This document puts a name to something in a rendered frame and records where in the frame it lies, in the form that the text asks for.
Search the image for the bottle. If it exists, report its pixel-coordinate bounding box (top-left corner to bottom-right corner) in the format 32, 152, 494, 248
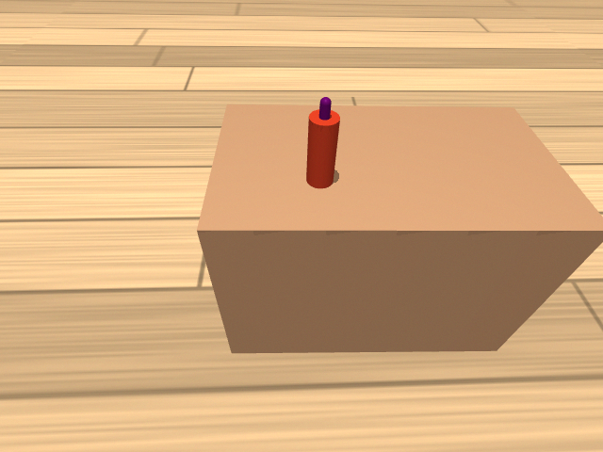
306, 97, 340, 188

